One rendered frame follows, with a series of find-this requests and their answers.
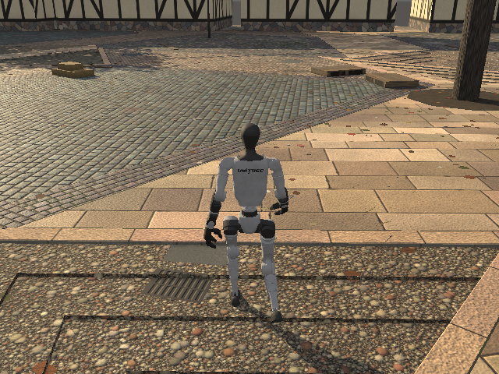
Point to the right robot hand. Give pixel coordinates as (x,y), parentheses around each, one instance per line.
(275,206)

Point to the robot left upper arm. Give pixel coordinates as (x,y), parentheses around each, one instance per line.
(222,178)

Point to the left robot forearm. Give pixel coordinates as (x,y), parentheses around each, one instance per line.
(215,206)

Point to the left robot hand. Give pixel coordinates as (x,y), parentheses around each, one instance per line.
(208,237)

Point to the right robot forearm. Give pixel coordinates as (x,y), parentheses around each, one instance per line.
(284,202)

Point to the robot right upper arm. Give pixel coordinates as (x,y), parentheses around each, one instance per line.
(278,177)

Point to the robot right foot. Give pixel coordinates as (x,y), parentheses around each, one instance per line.
(276,317)

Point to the robot torso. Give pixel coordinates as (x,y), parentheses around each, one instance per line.
(250,188)

